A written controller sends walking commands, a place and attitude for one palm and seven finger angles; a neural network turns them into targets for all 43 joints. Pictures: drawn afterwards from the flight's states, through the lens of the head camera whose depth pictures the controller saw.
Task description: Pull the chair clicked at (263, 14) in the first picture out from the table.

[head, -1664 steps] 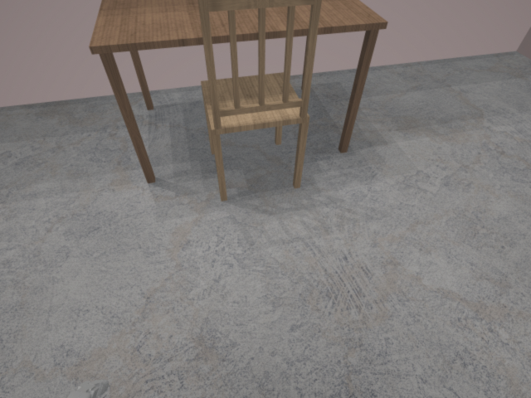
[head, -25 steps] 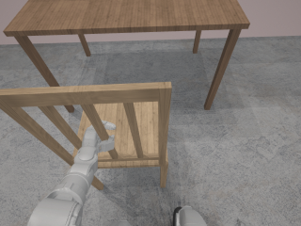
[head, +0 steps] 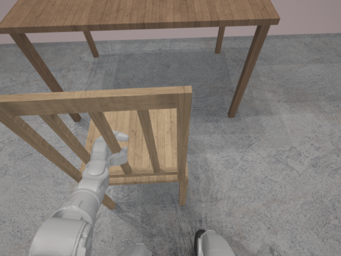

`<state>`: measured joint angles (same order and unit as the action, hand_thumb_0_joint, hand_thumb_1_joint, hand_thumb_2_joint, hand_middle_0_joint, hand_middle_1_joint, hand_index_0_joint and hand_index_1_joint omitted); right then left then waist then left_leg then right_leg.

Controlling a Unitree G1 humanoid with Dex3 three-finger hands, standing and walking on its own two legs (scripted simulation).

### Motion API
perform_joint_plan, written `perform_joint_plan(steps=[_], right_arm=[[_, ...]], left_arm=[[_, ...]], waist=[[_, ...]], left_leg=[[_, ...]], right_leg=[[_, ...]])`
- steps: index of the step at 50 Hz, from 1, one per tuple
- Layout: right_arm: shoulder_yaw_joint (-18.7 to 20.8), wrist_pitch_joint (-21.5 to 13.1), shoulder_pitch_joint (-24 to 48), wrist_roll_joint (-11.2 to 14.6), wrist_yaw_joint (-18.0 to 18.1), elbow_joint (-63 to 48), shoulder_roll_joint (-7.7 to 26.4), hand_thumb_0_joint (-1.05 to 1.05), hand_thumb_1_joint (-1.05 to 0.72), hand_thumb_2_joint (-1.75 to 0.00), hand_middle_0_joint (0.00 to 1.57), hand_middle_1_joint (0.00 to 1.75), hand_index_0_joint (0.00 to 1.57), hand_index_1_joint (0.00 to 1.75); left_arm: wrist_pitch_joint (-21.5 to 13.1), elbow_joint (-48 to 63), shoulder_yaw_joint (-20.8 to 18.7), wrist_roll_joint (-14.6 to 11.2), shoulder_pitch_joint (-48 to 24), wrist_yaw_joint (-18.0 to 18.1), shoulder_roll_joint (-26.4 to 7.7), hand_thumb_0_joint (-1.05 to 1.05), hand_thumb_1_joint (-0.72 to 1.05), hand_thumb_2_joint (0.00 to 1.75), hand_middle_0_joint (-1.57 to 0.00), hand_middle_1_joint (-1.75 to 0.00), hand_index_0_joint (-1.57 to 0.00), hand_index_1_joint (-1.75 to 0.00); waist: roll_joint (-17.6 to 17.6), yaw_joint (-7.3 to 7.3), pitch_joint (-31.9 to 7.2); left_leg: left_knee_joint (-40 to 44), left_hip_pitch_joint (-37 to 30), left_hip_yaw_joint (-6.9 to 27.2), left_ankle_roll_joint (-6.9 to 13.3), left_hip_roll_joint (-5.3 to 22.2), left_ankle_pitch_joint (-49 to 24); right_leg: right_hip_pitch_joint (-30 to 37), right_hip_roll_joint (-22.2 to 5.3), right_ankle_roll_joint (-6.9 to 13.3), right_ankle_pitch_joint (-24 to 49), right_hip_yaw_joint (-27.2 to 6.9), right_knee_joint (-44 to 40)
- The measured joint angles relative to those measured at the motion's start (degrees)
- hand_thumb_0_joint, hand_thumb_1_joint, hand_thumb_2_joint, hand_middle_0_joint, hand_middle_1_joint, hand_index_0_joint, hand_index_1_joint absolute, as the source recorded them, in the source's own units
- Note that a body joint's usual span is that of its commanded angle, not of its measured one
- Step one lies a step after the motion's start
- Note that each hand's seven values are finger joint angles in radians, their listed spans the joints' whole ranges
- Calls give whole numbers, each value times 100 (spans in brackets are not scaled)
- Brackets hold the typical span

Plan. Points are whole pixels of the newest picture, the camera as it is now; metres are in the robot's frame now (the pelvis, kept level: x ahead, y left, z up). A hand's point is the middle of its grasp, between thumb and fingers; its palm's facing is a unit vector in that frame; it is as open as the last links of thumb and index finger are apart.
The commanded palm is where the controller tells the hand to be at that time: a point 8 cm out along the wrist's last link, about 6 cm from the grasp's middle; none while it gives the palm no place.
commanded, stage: step backward, pulling the chair out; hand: left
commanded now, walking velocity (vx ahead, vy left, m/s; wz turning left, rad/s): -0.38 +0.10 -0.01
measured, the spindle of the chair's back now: (115, 148) +0.38 +0.16 -0.04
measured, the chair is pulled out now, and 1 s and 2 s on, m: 0.39 0.44 0.55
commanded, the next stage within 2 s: stop walking, hand still on the chair in 1.94 s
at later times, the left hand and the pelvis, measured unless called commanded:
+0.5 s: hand (121, 162) +0.35 +0.14 -0.05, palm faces +0.04 -0.98 -0.21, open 5.5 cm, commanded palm +0.36 +0.19 -0.04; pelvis -0.03 +0.01 +0.00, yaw -1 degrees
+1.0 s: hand (119, 171) +0.32 +0.14 -0.05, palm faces +0.03 -0.98 -0.21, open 5.5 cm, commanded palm +0.33 +0.20 -0.04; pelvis -0.05 +0.01 +0.00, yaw -1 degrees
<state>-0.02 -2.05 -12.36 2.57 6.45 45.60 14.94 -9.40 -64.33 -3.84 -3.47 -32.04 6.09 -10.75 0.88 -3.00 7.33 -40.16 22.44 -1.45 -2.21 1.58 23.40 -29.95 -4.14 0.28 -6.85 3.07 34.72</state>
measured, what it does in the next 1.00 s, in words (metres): steps on the spot: right foot, then left foot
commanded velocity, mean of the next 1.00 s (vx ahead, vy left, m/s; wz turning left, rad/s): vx -0.38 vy -0.01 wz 0.00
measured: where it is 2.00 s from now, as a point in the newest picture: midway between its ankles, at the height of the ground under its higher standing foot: outside the picture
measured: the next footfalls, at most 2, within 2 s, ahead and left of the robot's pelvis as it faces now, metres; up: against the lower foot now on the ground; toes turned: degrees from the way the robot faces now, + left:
right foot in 0.26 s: +0.11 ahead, -0.13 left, +0.00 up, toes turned -6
left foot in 0.98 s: -0.02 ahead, +0.16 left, +0.00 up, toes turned -2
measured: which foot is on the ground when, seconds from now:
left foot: down 0.00-0.84, up 0.86-0.96, down 0.98-1.00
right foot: down 0.00-0.18, up 0.20-0.24, down 0.26-1.00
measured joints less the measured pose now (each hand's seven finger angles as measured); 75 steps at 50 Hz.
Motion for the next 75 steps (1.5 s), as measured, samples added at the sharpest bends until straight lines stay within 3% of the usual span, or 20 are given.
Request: perform_joint_plan(steps=[2,6,11,15,20,27,33,37,41,46,49,50,52,56,60,63,66,69,72,75], right_arm=[[1,-8,33,15,7,28,87,0,-90,-89,21,30,21,30],[2,15,-43,25,67,-9,204,0,-90,-89,21,30,21,30],[10,8,-277,23,103,-179,127,0,-90,-90,20,30,21,30],[-30,-20,-296,-27,41,-103,-79,0,-90,-90,20,30,21,30],[-60,-42,-34,-58,12,-44,-175,0,-90,-89,21,30,21,30],[-16,-78,88,14,71,13,79,0,-90,-89,21,30,21,30],[14,-91,-172,17,126,-121,115,0,-90,-90,20,30,21,30],[-27,-111,-219,-9,83,-112,-52,0,-90,-90,20,30,21,30],[-59,-90,-176,-1,35,-91,-126,0,-90,-90,21,30,21,30],[-57,-105,-103,-9,-32,45,41,0,-90,-89,21,30,21,30],[-60,-116,-176,-12,-22,97,183,0,-90,-89,21,30,21,30],[-50,-119,-183,-16,-4,111,198,0,-90,-89,21,30,21,30],[-40,-108,-204,-20,33,89,183,0,-90,-89,21,30,21,30],[7,-113,-347,-79,16,-44,82,0,-90,-90,20,30,21,30],[-16,-141,-205,-98,-124,6,-101,0,-90,-90,20,30,21,30],[-77,-135,59,-68,-138,17,-156,0,-90,-89,21,30,21,30],[-90,-142,204,-17,-81,-39,-46,0,-90,-89,21,30,21,30],[-52,-109,285,10,11,-62,171,0,-90,-89,21,30,21,30],[26,-31,367,20,54,-111,149,0,-90,-89,21,30,21,30],[31,-26,268,-23,35,-257,59,0,-90,-90,20,30,21,30]], left_arm=[[5,-22,-1,33,-67,20,32,7,65,80,-35,-128,-50,-145],[84,45,114,94,-72,35,59,7,66,78,-33,-129,-50,-145],[146,131,261,81,54,9,55,7,67,78,-31,-130,-50,-145],[94,111,239,71,101,-40,1,7,66,79,-32,-131,-50,-145],[34,42,84,32,-26,-38,-101,7,65,81,-35,-129,-50,-145],[0,-74,3,47,-126,41,-48,7,66,79,-34,-129,-50,-145],[14,7,130,101,-36,2,-47,7,66,79,-33,-130,-50,-145],[22,56,120,97,-22,-31,-156,7,65,80,-35,-132,-50,-145],[50,46,14,32,36,-33,-222,7,64,81,-37,-131,-50,-145],[-51,-62,-135,32,114,22,-110,7,65,79,-36,-129,-50,-145],[-53,-111,-87,115,103,9,-19,7,66,79,-35,-131,-50,-145],[-43,-107,-47,150,64,0,-6,7,66,78,-34,-131,-50,-145],[-21,-68,30,175,28,-5,-9,7,66,78,-33,-132,-50,-145],[12,31,97,128,83,-28,28,8,67,77,-31,-132,-50,-145],[-56,1,70,120,-59,-60,-51,8,67,78,-32,-132,-50,-145],[-93,-97,-76,102,-226,-29,-158,8,66,79,-34,-131,-50,-145],[-36,-109,-175,109,-278,-1,-177,8,66,79,-34,-130,-50,-145],[94,-31,-106,120,-350,16,-120,7,67,78,-33,-131,-50,-145],[186,43,6,108,-476,18,-168,7,67,76,-32,-131,-50,-145],[210,84,50,125,-520,-21,-224,7,68,76,-32,-132,-50,-145]], waist=[[-28,-34,44],[-116,-31,53],[-107,77,-17],[-54,176,-45],[-5,91,54],[-40,-25,68],[-88,100,11],[-146,164,111],[-109,107,15],[-64,24,-86],[-28,-40,-224],[-69,-56,-215],[-183,12,-139],[-34,107,-95],[111,251,102],[35,153,328],[-13,-2,316],[62,-112,274],[-139,-5,384],[-234,86,396]], left_leg=[[85,-1,0,30,-62,-2],[440,-117,-126,129,-78,-898],[312,-130,-195,175,23,-624],[115,-78,-141,82,170,-517],[111,78,-86,-6,208,-630],[299,152,-149,76,81,-871],[287,153,-230,145,138,-873],[14,122,-189,55,206,-740],[-243,301,-121,-5,220,-459],[-503,253,92,61,-85,393],[22,-209,152,91,-141,170],[252,-262,140,117,-174,-274],[400,-347,58,161,-228,-520],[433,-360,116,157,-61,-416],[141,-185,182,31,206,-498],[-248,47,226,-82,179,-757],[-118,74,364,-86,80,-194],[462,-124,391,-51,136,-806],[452,-89,221,-5,52,-815],[361,12,150,7,76,-841]], right_leg=[[36,-50,-41,116,-13,-148],[116,-86,-143,291,-78,-352],[75,-18,-71,-507,-115,127],[399,99,-130,-334,-103,73],[236,133,-56,-293,-51,131],[159,23,-138,-71,-121,-51],[81,49,-113,-534,-138,103],[180,58,-78,26,-54,151],[-16,66,15,-272,-9,466],[-30,-7,-16,-73,-57,167],[-30,-56,-83,74,-12,-69],[-23,-107,-113,113,-6,-121],[23,-138,-144,136,-90,-206],[326,46,-46,-634,-107,325],[825,289,-133,-546,-33,-298],[867,278,-60,-349,-43,-404],[730,174,-107,-320,-76,-345],[549,101,-217,-310,-58,-191],[468,24,-313,-152,-228,-219],[372,17,-213,-199,-211,-95]])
